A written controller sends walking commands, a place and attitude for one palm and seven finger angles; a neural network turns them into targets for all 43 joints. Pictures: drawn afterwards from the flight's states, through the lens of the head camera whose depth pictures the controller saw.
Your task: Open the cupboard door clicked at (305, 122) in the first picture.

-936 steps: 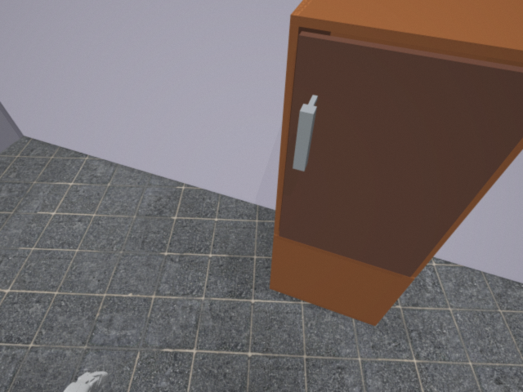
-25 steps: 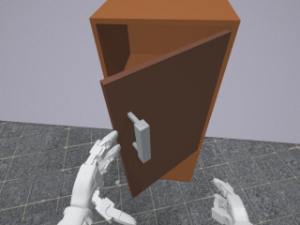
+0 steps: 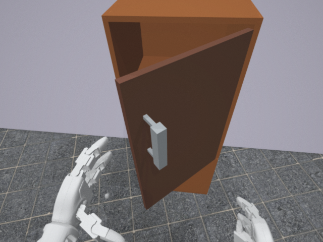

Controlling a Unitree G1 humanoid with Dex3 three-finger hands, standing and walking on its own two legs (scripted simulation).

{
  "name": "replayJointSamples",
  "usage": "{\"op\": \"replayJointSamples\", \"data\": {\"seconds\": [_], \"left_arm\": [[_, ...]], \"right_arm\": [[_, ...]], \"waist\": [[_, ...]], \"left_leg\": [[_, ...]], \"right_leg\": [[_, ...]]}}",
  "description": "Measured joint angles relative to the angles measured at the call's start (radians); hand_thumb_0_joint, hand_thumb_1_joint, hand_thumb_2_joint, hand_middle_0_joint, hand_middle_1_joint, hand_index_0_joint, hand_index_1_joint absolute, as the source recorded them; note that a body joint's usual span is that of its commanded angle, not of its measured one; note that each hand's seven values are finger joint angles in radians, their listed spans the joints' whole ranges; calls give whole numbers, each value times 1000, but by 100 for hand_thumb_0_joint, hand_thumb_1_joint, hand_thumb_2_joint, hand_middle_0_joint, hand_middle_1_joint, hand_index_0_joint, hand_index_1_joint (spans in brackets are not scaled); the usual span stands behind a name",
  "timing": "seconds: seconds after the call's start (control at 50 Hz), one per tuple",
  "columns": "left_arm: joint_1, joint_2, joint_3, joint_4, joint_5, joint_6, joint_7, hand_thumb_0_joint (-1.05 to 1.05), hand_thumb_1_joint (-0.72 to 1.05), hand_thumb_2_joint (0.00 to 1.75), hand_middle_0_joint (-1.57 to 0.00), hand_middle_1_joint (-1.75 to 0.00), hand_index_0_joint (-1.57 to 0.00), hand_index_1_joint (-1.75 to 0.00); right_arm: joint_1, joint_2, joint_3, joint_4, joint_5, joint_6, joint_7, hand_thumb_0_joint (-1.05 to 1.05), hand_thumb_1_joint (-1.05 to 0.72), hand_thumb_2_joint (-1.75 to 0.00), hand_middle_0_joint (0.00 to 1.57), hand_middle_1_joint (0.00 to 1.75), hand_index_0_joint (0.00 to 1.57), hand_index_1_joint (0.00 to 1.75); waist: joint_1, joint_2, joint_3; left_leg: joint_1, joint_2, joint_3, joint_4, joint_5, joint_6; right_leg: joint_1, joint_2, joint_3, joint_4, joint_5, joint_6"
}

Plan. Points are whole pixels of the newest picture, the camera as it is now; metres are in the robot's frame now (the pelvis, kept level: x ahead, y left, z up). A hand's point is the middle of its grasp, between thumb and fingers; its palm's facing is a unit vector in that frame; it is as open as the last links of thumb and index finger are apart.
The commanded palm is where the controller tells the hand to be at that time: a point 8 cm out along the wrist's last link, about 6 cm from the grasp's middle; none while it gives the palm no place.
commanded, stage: draw the hand back to the body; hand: left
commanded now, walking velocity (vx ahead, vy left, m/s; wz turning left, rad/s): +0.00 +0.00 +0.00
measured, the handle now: (154, 142) +0.32 +0.04 +0.11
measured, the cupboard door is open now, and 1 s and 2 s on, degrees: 43 43 43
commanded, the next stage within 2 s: step back with the hand held close in 1.40 s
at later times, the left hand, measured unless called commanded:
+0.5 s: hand (65, 184) +0.19 +0.19 +0.15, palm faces +0.18 -0.95 -0.26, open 15.1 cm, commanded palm +0.15 +0.25 +0.16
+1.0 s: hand (26, 163) +0.21 +0.26 +0.18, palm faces +0.40 -0.82 -0.41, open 9.3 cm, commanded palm +0.16 +0.31 +0.20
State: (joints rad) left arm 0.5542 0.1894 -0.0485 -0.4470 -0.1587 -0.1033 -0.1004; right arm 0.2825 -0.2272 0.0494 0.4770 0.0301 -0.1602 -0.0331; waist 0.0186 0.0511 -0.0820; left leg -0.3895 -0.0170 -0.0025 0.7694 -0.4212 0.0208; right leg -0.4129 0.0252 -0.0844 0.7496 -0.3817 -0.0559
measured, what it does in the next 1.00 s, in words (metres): stands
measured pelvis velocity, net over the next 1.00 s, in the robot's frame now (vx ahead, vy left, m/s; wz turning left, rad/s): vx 0.02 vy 0.01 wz -0.01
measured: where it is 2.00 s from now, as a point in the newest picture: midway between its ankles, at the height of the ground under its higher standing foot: outside the picture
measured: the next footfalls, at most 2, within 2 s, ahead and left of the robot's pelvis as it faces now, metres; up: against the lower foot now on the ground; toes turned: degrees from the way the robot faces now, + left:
none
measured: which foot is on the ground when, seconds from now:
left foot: down 0.00-1.00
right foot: down 0.00-1.00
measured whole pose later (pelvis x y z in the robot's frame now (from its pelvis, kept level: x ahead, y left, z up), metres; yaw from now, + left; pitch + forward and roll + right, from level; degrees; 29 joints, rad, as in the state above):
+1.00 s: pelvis +0.02 +0.01 +0.03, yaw -1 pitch -3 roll -1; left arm 0.50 0.35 0.29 -0.42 -0.05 -0.07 0.11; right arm 0.19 -0.22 0.03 0.63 0.00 -0.11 -0.07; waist 0.07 0.06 0.01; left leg -0.08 -0.03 0.01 0.42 -0.29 0.04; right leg -0.10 0.03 -0.06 0.40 -0.25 -0.03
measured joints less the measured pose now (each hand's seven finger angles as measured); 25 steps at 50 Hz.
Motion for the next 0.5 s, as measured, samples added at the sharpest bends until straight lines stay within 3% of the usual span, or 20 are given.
{"op": "replayJointSamples", "data": {"seconds": [0.34, 0.42, 0.5], "left_arm": [[-48, 54, 120, -36, -70, 128, -70, -1, -47, 31, -15, -31, -16, -30], [-36, 86, 123, -61, 36, 104, 61, -1, -39, 35, -16, -31, -16, -30], [-2, 80, 127, -74, 86, 77, 140, -1, -28, 39, -16, -31, -16, -30]], "right_arm": [[-30, -6, 23, 28, 16, -36, -28, 2, -90, -90, 20, 30, 20, 30], [-40, 4, 24, 44, -7, -31, -38, 2, -90, -90, 20, 30, 20, 30], [-47, 9, 21, 58, -19, -18, -34, 2, -90, -90, 20, 30, 20, 30]], "waist": [[22, 5, 13], [28, -1, 32], [30, -3, 53]], "left_leg": [[68, -13, -6, -53, 23, 17], [115, -12, -2, -100, 39, 18], [159, -13, 3, -157, 63, 20]], "right_leg": [[80, -10, -4, -70, 29, 19], [126, -8, 2, -117, 47, 20], [168, -7, 9, -172, 72, 23]]}}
